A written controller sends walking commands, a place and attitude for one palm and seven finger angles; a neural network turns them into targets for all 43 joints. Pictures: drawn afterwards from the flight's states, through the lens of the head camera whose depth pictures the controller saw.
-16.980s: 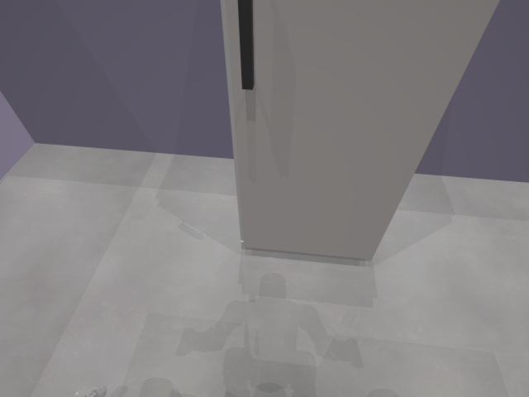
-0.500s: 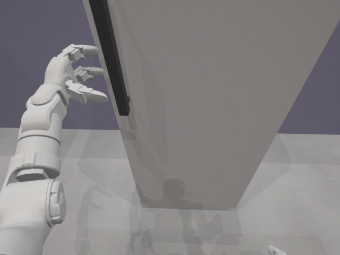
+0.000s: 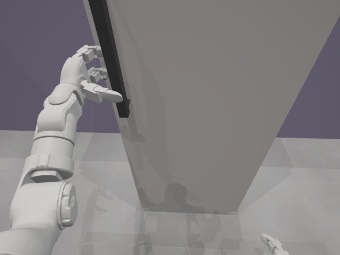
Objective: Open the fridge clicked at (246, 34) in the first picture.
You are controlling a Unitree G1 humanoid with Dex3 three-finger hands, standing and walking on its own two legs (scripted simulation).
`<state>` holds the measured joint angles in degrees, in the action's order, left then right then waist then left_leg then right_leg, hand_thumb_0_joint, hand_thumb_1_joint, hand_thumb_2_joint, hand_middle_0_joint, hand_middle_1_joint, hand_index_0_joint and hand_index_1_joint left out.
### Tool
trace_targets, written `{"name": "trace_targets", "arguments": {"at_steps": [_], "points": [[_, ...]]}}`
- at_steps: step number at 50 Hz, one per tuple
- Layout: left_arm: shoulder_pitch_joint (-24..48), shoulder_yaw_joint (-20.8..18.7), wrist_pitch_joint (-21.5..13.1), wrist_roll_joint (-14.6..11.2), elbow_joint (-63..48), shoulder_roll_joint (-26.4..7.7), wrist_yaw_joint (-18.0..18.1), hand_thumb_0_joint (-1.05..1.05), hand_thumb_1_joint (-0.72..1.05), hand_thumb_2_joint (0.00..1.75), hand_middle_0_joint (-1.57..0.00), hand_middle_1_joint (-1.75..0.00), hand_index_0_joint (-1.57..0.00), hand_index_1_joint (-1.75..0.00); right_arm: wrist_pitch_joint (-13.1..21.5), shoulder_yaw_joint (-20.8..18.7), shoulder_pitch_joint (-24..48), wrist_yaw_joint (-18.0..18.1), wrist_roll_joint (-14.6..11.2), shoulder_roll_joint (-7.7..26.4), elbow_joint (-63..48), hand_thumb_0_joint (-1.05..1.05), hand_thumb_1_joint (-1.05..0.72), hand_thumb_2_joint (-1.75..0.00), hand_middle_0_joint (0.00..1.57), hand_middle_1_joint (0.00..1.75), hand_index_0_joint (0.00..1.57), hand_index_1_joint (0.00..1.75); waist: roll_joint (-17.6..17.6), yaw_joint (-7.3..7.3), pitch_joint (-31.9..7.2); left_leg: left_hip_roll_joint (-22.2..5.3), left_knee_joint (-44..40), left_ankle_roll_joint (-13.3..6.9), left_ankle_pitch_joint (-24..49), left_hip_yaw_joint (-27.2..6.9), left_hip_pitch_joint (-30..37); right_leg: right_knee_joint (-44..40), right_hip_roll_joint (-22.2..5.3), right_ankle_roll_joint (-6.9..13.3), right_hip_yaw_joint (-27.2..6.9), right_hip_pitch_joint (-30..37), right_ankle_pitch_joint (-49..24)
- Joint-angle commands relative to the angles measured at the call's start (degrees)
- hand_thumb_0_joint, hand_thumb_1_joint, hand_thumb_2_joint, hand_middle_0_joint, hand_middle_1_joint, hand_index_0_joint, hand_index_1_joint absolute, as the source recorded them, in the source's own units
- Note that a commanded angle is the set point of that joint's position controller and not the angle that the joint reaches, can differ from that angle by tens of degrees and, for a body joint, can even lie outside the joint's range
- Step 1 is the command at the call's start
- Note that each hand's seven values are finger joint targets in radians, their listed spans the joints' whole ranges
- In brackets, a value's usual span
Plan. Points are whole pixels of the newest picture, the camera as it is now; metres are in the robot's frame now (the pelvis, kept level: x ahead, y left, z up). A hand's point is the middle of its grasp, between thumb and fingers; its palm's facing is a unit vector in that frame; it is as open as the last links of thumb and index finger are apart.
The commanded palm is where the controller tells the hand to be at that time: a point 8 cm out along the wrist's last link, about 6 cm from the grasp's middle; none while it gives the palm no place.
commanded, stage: feel for the door with the fingertips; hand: left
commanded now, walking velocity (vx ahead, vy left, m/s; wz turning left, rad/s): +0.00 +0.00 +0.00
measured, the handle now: (114, 54) +0.49 +0.15 +0.26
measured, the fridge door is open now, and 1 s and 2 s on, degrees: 0 0 0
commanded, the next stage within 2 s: slide the fingers in behind the handle in 0.24 s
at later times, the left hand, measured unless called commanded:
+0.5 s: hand (105, 74) +0.45 +0.17 +0.23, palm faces +0.00 -1.00 +0.00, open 13.5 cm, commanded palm +0.43 +0.22 +0.23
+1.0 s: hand (111, 79) +0.43 +0.15 +0.23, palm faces -0.01 -1.00 +0.01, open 14.0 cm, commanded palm +0.41 +0.20 +0.23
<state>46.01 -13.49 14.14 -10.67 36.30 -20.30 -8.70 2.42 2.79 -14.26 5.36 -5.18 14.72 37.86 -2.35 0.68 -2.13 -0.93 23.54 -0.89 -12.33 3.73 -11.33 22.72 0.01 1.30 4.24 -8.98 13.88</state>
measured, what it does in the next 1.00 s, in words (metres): stands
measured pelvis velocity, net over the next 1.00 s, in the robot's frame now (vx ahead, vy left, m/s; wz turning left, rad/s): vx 0.00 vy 0.01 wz -0.01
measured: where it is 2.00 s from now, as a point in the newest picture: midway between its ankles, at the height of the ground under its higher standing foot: outside the picture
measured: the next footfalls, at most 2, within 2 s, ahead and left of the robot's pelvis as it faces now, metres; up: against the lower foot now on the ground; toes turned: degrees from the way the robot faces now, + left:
none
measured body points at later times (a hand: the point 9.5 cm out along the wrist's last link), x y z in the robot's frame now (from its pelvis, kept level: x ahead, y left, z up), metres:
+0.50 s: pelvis +0.00 +0.00 +0.00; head +0.00 -0.01 +0.45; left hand +0.44 +0.23 +0.23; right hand +0.08 -0.26 -0.12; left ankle +0.00 +0.11 -0.74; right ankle -0.02 -0.10 -0.74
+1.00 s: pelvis +0.00 +0.01 +0.00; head -0.01 +0.00 +0.45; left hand +0.43 +0.21 +0.23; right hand +0.13 -0.24 -0.10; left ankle +0.00 +0.11 -0.74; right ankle -0.02 -0.10 -0.74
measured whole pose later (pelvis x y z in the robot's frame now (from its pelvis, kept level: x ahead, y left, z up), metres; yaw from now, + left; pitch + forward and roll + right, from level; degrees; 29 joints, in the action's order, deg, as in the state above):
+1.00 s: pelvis +0.00 +0.01 +0.00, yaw +0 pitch +0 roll +0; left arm 46.8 -12.1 12.9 -10.2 36.4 -17.7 -6.7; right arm 3.2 2.7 -14.5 4.7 -4.9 14.3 38.1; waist -1.9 0.7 -2.1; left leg -0.6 23.9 -1.4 -12.3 4.2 -12.1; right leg 22.8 -0.3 0.8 3.7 -9.8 13.4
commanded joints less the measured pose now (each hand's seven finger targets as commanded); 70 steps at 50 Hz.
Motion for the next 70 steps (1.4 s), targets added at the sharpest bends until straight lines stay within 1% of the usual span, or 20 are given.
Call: {"name": "trace_targets", "arguments": {"at_steps": [1, 2, 6, 9, 12, 15, 19, 27, 32, 35, 38, 40, 42, 47, 52, 56, 59, 61, 67, 70], "points": [[29.2, -4.3, -4.7, -0.4, -8.6, -14.6, -0.2, 0.0, -0.5, 0.3, -0.3, -1.2, -0.3, -1.2, 2.1, -2.8, 2.7, 0.6, 0.2, 7.7, -6.9, 0.0, -0.9, -0.9, 0.2, 0.3, 0.2, 0.3, 3.7, 0.84, -15.2, 0.6, -0.6, -2.1, 13.3, -3.1, 8.7, -2.6, 0.1, -0.1, -2.9, 0.8, -18.3], [32.2, -1.7, -5.2, -0.4, -9.7, -12.1, -0.4, 0.0, -0.5, 0.3, -0.3, -1.2, -0.3, -1.2, 2.2, -2.5, 2.8, 0.5, 0.2, 7.4, -6.9, 0.0, -0.9, -0.9, 0.2, 0.3, 0.2, 0.3, 1.6, 1.57, -15.1, 0.8, -0.6, -2.0, 13.1, -3.2, 8.9, -2.5, -0.1, -0.1, -2.9, 0.4, -18.2], [33.9, -1.8, -6.5, -0.3, -6.2, -12.7, -0.7, 0.0, -0.5, 0.3, -0.3, -1.2, -0.3, -1.2, 2.1, -2.9, 1.7, 0.7, 0.2, 7.8, -6.4, 0.0, -0.9, -0.9, 0.2, 0.3, 0.2, 0.3, 3.2, 2.02, -15.7, 0.8, -0.2, -2.1, 13.0, -3.4, 9.1, -2.5, 0.0, -0.1, -2.8, -0.1, -18.1], [37.8, -1.5, -7.5, -0.2, -4.5, -12.6, -0.7, 0.0, -0.5, 0.3, -0.3, -1.2, -0.3, -1.2, 2.5, -2.8, 1.0, 0.7, 0.2, 7.7, -5.9, 0.0, -0.9, -0.9, 0.2, 0.3, 0.2, 0.3, 1.6, 2.51, -15.9, 1.0, -0.1, -2.1, 11.8, -3.5, 8.9, -2.5, 0.0, -0.1, -3.2, -0.9, -17.2], [36.2, -4.3, -9.0, 0.0, -1.8, -16.0, -0.6, 0.0, -0.5, 0.3, -0.3, -1.2, -0.3, -1.2, 2.6, -2.9, 0.1, 0.7, 0.4, 8.1, -5.7, 0.0, -0.9, -0.9, 0.2, 0.3, 0.2, 0.3, 3.2, 1.73, -16.7, 1.0, -0.2, -2.3, 12.3, -3.3, 7.8, -2.4, -0.1, -0.2, -3.3, 0.8, -18.1], [38.4, -4.5, -9.9, 0.6, 2.2, -17.1, -1.0, 0.0, -0.5, 0.3, -0.3, -1.2, -0.3, -1.2, 2.9, -3.1, -1.3, 0.9, 0.3, 8.4, -4.8, 0.0, -0.9, -0.9, 0.2, 0.3, 0.2, 0.3, 4.7, 2.64, -14.8, 0.8, -0.2, -2.3, 10.1, -3.1, 6.1, -2.7, -0.1, -0.6, -3.5, -0.7, -16.4], [40.2, -3.0, -11.2, 0.7, 2.6, -15.5, -1.6, 0.0, -0.5, 0.3, -0.3, -1.2, -0.3, -1.2, 3.6, -3.2, -2.2, 0.8, 0.4, 8.3, -4.6, 0.0, -0.9, -0.9, 0.2, 0.3, 0.2, 0.3, 1.2, 2.87, -16.2, 0.9, 0.2, -2.3, 10.8, -3.1, 7.2, -2.4, 0.0, -0.3, -3.4, -1.5, -16.3], [35.8, -4.6, -11.9, 0.0, 1.4, -16.4, -1.8, 0.0, -0.5, 0.3, -0.3, -1.2, -0.3, -1.2, 4.3, -3.3, -2.2, 0.5, 0.2, 8.7, -5.2, 0.0, -0.9, -0.9, 0.2, 0.3, 0.2, 0.3, 3.6, 1.67, -15.3, 0.5, -0.7, -2.2, 9.2, -3.5, 6.2, -2.7, 0.4, -0.2, -3.0, -1.1, -13.7], [34.5, -4.5, -11.4, 0.1, -2.3, -16.0, -1.3, 0.0, -0.5, 0.3, -0.3, -1.2, -0.3, -1.2, 4.7, -3.3, -1.5, 0.3, 0.2, 8.5, -5.9, 0.0, -0.9, -0.9, 0.2, 0.3, 0.2, 0.3, 1.0, 1.14, -16.4, 0.4, -0.9, -2.1, 9.2, -3.5, 7.5, -2.7, 0.5, 0.0, -3.0, -1.2, -12.7], [33.1, -2.7, -10.5, -0.2, -5.0, -12.6, -1.1, 0.0, -0.5, 0.3, -0.3, -1.2, -0.3, -1.2, 5.0, -3.3, -0.8, 0.0, 0.2, 8.1, -6.3, 0.0, -0.9, -0.9, 0.2, 0.3, 0.2, 0.3, 1.5, 1.16, -16.7, 0.1, -0.9, -1.9, 10.6, -3.6, 8.7, -2.3, 0.7, 0.1, -2.7, -1.6, -13.8], [31.2, -4.3, -9.7, -0.5, -9.6, -13.8, -0.4, 0.0, -0.5, 0.3, -0.3, -1.2, -0.3, -1.2, 4.7, -3.2, 0.3, -0.3, 0.2, 8.0, -7.0, 0.0, -0.9, -0.9, 0.2, 0.3, 0.2, 0.3, 1.6, 0.18, -18.1, 0.1, -0.7, -1.8, 13.3, -3.7, 9.5, -1.9, 0.8, 0.2, -2.6, 0.1, -16.1], [32.6, -1.9, -8.7, -0.4, -11.8, -10.6, 0.2, 0.0, -0.5, 0.3, -0.3, -1.2, -0.3, -1.2, 4.7, -3.2, 1.0, -0.4, 0.2, 7.6, -7.1, 0.0, -0.9, -0.9, 0.2, 0.3, 0.2, 0.3, 1.8, 0.8, -17.4, 0.0, -0.8, -1.7, 13.4, -3.8, 10.1, -1.9, 0.9, 0.1, -2.2, -0.9, -15.9], [30.8, -3.7, -7.9, -0.3, -13.6, -12.3, 1.1, 0.0, -0.5, 0.3, -0.3, -1.2, -0.3, -1.2, 4.3, -3.1, 1.6, -0.5, 0.4, 7.6, -7.3, 0.0, -0.9, -0.9, 0.2, 0.3, 0.2, 0.3, 0.6, -0.02, -17.8, 0.1, -0.7, -1.7, 14.5, -3.7, 10.3, -1.9, 0.8, 0.3, -2.4, 0.0, -16.7], [31.8, -0.4, -5.0, 0.0, -12.6, -8.6, 2.3, 0.0, -0.5, 0.3, -0.3, -1.2, -0.3, -1.2, 3.1, -2.8, 2.9, -0.2, 0.3, 7.3, -7.0, 0.0, -0.9, -0.9, 0.2, 0.3, 0.2, 0.3, 2.4, 1.16, -14.3, 0.1, -1.3, -1.6, 11.8, -3.7, 9.3, -2.8, 0.7, 0.0, -2.2, -1.7, -14.1], [32.4, -0.8, -4.9, 0.0, -14.9, -8.2, 3.1, 0.0, -0.5, 0.3, -0.3, -1.2, -0.3, -1.2, 2.6, -2.7, 3.4, -0.1, 0.7, 6.7, -7.3, 0.0, -0.9, -0.9, 0.2, 0.3, 0.2, 0.3, 1.9, 0.74, -17.6, 0.3, -0.5, -1.5, 15.7, -3.9, 11.4, -2.2, 0.6, 0.3, -2.3, 0.2, -17.8], [32.0, 1.2, -4.2, 0.1, -10.9, -6.0, 2.9, 0.0, -0.5, 0.3, -0.3, -1.2, -0.3, -1.2, 1.9, -2.6, 3.4, 0.0, 0.6, 6.8, -6.8, 0.0, -0.9, -0.9, 0.2, 0.3, 0.2, 0.3, 4.2, 1.38, -15.0, 0.2, -0.8, -1.5, 13.9, -3.9, 10.0, -2.5, 0.6, 0.1, -2.1, -0.8, -16.4], [34.8, 3.4, -4.4, 0.1, -14.6, -2.8, 3.4, 0.0, -0.5, 0.3, -0.3, -1.2, -0.3, -1.2, 2.1, -2.6, 3.9, -0.4, 0.7, 6.2, -7.2, 0.0, -0.9, -0.9, 0.2, 0.3, 0.2, 0.3, -0.2, 1.57, -17.2, 0.4, -0.2, -1.2, 16.0, -4.2, 12.6, -1.9, 0.6, 0.4, -2.1, -1.6, -17.6], [30.8, 0.0, -4.5, -0.1, -13.9, -6.0, 3.9, 0.0, -0.5, 0.3, -0.3, -1.2, -0.3, -1.2, 1.7, -2.8, 3.6, -0.6, 1.0, 6.6, -7.2, 0.0, -0.9, -0.9, 0.2, 0.3, 0.2, 0.3, 3.2, 0.26, -18.4, 0.3, -0.2, -1.3, 18.1, -4.1, 12.0, -1.7, 0.8, 0.5, -2.0, 0.9, -19.5], [30.5, -0.5, -3.7, 0.5, -15.6, -6.2, 5.2, 0.0, -0.5, 0.3, -0.3, -1.2, -0.3, -1.2, 0.9, -2.8, 4.4, -0.6, 1.0, 6.3, -7.7, 0.0, -0.9, -0.9, 0.2, 0.3, 0.2, 0.3, 3.9, -0.15, -17.9, 0.6, -0.8, -1.7, 17.1, -3.3, 10.1, -1.9, 0.4, 0.1, -2.3, 2.8, -20.3], [30.5, 1.3, -3.3, 0.5, -16.0, -3.9, 5.0, 0.0, -0.5, 0.3, -0.3, -1.2, -0.3, -1.2, 0.9, -2.8, 4.5, -0.7, 1.0, 6.1, -7.6, 0.0, -0.9, -0.9, 0.2, 0.3, 0.2, 0.3, 4.4, 0.34, -17.1, 0.6, -0.6, -1.8, 16.9, -3.1, 10.2, -1.9, 0.6, 0.0, -2.2, 2.3, -21.0]]}}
